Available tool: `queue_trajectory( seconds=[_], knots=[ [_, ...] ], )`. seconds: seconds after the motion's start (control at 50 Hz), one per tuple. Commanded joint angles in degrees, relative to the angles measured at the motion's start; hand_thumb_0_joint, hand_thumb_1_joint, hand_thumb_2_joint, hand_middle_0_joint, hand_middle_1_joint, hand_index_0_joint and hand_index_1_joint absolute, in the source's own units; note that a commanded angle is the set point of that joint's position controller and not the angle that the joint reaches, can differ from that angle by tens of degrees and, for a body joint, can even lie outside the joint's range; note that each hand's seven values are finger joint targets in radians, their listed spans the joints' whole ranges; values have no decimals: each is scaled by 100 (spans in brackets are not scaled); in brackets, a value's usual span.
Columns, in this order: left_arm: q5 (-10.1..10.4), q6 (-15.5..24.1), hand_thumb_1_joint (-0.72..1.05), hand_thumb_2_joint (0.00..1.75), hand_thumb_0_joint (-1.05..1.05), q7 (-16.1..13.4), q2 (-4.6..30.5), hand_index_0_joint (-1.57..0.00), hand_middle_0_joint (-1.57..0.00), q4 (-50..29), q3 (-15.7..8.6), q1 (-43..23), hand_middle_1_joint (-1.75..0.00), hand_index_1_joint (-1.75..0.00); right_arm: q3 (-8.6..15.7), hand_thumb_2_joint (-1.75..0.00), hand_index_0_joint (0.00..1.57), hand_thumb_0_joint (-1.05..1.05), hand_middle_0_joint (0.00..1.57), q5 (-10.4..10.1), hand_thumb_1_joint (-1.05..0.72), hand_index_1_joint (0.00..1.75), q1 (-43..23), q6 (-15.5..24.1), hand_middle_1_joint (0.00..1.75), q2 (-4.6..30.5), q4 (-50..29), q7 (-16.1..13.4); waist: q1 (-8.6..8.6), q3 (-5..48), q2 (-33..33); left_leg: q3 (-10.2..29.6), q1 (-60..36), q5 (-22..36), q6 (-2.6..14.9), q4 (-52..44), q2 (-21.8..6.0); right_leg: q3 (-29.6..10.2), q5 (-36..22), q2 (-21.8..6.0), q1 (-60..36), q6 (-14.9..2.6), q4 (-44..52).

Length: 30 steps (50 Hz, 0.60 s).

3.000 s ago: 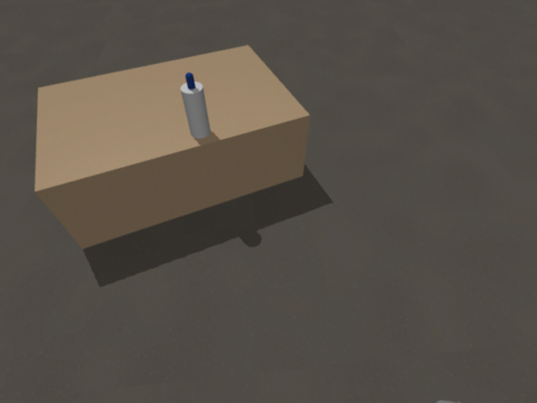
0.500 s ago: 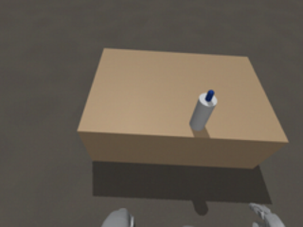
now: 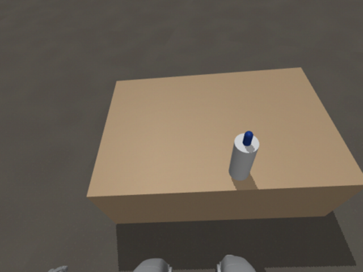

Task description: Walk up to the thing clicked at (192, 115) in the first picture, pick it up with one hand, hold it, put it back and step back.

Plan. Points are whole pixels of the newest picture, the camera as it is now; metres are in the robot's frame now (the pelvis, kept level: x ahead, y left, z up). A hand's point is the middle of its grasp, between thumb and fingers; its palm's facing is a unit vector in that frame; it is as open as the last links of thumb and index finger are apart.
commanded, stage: walk up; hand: right
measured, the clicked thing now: (243, 154) +0.51 -0.20 -0.24
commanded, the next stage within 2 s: stand in 1.46 s
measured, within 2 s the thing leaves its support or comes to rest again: neither
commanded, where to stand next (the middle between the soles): +0.12 +0.03 m, yaw -2 degrees
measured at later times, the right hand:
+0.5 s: hand out of the picture +0.13 -0.22 -0.14, palm faces -0.03 +0.93 -0.37, open 7.3 cm
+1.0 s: hand (287, 262) +0.15 -0.22 -0.14, palm faces +0.00 +0.95 -0.32, open 7.3 cm
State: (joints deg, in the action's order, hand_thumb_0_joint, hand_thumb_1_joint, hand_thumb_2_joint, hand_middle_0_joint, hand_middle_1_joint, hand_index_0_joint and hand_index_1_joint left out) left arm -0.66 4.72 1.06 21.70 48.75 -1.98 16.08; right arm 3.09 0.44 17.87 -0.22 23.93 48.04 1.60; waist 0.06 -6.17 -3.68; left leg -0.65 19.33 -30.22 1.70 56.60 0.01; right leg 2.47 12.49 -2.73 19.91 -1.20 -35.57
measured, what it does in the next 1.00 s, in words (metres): steps on the spot: left foot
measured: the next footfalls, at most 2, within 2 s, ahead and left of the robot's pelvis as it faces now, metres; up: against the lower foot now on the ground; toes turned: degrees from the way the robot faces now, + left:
left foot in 0.26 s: +0.12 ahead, +0.16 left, +0.00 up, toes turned +1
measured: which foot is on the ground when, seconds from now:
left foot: up 0.00-0.24, down 0.26-1.00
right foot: down 0.00-1.00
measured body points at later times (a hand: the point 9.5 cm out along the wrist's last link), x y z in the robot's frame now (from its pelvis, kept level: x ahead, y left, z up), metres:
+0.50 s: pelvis +0.03 +0.03 +0.00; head +0.05 +0.05 +0.45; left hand +0.10 +0.34 -0.14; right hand +0.13 -0.27 -0.11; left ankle +0.08 +0.16 -0.72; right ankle +0.06 -0.11 -0.72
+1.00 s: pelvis +0.05 +0.03 +0.02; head +0.06 +0.03 +0.47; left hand +0.13 +0.33 -0.11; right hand +0.15 -0.27 -0.11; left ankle +0.08 +0.16 -0.72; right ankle +0.06 -0.11 -0.72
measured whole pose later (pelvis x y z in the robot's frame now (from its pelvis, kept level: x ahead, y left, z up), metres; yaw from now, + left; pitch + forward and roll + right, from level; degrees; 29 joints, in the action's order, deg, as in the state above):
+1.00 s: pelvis +0.05 +0.03 +0.02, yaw -1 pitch -3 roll +0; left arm 0.0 1.3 0.6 20.2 65.6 0.0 5.4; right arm 0.8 0.1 3.4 0.1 20.4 65.6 1.1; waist 0.6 -3.2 -0.9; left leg -1.6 9.9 -9.1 -1.1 21.5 -2.3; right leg 0.6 10.3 -2.3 7.8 2.1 -20.6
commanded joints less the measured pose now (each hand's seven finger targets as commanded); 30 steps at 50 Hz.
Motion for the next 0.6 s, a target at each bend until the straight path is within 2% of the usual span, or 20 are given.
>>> queue_trajectory(
  seconds=[0.0,0.06,0.1,0.16,0.2,0.22,0.24,0.26,0.28,0.3,0.32,0.34,0.38,0.4,0.42,0.44,0.46,0.5,0.58],
  knots=[
    [37,67,90,90,0,-185,1704,-20,-20,-289,-438,302,-30,-30,308,-90,20,0,20,-16,-90,30,372,91,30,1065,-196,-75,68,407,1337,376,1113,463,-27,303,-322,-1759,-107,-1317,-963,-995,1695],
    [-23,47,90,90,0,-197,1600,-20,-20,-347,-376,195,-30,-30,263,-90,20,0,20,27,-90,30,287,40,30,896,-110,-54,80,501,1315,228,701,725,-120,-317,-273,-1197,-762,-1094,-677,-987,1575],
    [-50,10,90,90,0,-192,1543,-20,-20,-347,-368,9,-30,-30,228,-90,20,0,20,20,-90,30,129,48,30,805,-22,-49,72,545,1469,88,389,750,-162,-1016,-278,-903,-899,-994,-571,-953,1448],
    [-31,-102,90,90,0,-173,1582,-20,-20,-326,-356,-213,-30,-30,213,-90,20,0,20,11,-90,30,-62,115,30,767,120,-97,91,678,1519,-129,-242,1115,-190,-1785,-170,-852,-1196,-1062,-278,-973,937],
    [52,-195,90,90,0,-157,1481,-20,-20,-289,-293,-464,-30,-30,239,-90,20,0,20,23,-90,30,77,156,30,779,326,-144,-86,762,1156,-225,-941,1870,-110,-2375,-78,-753,-833,-1005,189,-778,564],
    [68,-242,90,90,0,-150,1315,-20,-20,-286,-209,-501,-30,-30,266,-90,20,0,20,56,-90,30,57,182,30,870,370,-173,-143,726,980,-45,-1156,2011,-39,-2628,-130,-808,-529,-953,492,-598,397],
    [104,-283,90,90,0,-143,1110,-20,-20,-272,-133,-524,-30,-30,285,-90,20,0,20,106,-90,30,-24,206,30,1071,364,-200,-146,645,410,644,-1109,1787,70,-3132,-617,-685,91,-712,736,-360,169],
    [166,-339,90,90,0,-136,890,-20,-20,-215,-74,-349,-30,-30,285,-90,20,0,20,138,-90,30,-441,253,30,1324,224,-207,120,527,-396,1990,-585,1100,330,-3829,-1439,-410,976,-116,640,-88,-281],
    [177,-398,90,90,0,-175,1165,-20,-20,22,-143,-224,-30,-30,289,-90,20,0,20,51,-90,30,-874,255,30,1575,156,-182,154,406,-705,2359,364,101,791,-4146,-1867,-234,1650,91,-91,-41,-713],
    [127,-419,90,90,0,-176,1339,-20,-20,241,-220,-181,-30,-30,279,-90,20,0,20,49,-90,30,-1187,221,30,1535,183,-164,215,188,-608,2236,1033,-433,907,-4208,-1819,-318,1583,-47,-636,-34,-938],
    [107,-407,90,90,0,-144,1319,-20,-20,344,-224,-167,-30,-30,211,-90,20,0,20,48,-90,30,-1266,203,30,1363,207,-164,262,128,-505,1759,1107,-480,755,-4129,-1510,-287,1476,2,-766,-62,-674],
    [113,-381,90,90,0,-115,1212,-20,-20,435,-201,-140,-30,-30,131,-90,20,0,20,55,-90,30,-1282,210,30,1199,259,-162,272,197,-573,1332,719,-45,541,-3922,-1195,-258,1159,32,-629,-66,-267],
    [101,-303,90,90,0,-132,1214,-20,-20,610,-181,-35,-30,-30,89,-90,20,0,20,5,-90,30,-1344,215,30,1089,342,-140,312,502,-738,1007,144,1216,297,-3368,-1005,-222,252,-3,-778,-44,439],
    [85,-280,90,90,0,-157,1220,-20,-20,665,-173,-159,-30,-30,66,-90,20,0,20,-16,-90,30,-1307,223,30,1015,401,-134,262,712,-637,930,23,1758,230,-3156,-981,-333,-57,-80,-1017,-59,631],
    [78,-258,90,90,0,-169,1251,-20,-20,701,-164,-259,-30,-30,38,-90,20,0,20,-30,-90,30,-1252,210,30,972,448,-132,203,876,-578,835,-117,1800,185,-3108,-916,-502,-220,-171,-1068,-75,714],
    [59,-256,90,90,0,-157,1291,-20,-20,695,-139,-489,-30,-30,21,-90,20,0,20,-33,-90,30,-1208,195,30,925,495,-138,84,881,-415,806,-169,1443,149,-3243,-847,-615,-109,-211,-960,-99,762],
    [58,-268,90,90,0,-141,1269,-20,-20,715,-106,-617,-30,-30,18,-90,20,0,20,-40,-90,30,-1258,177,30,945,544,-144,53,738,-370,837,-159,862,134,-3444,-841,-643,206,-243,-777,-93,858],
    [69,-270,90,90,0,-109,1233,-20,-20,809,-63,-750,-30,-30,14,-90,20,0,20,-32,-90,30,-1464,162,30,1008,624,-145,70,505,-283,884,-203,463,100,-3608,-858,-609,432,-224,-591,-60,1006],
    [78,-210,90,90,0,-104,1230,-20,-20,1045,-35,-817,-30,-30,-43,-90,20,0,20,-60,-90,30,-1559,190,30,893,796,-136,55,576,85,724,-567,1338,72,-3488,-780,-746,-123,-363,-644,-88,1311]
  ],
)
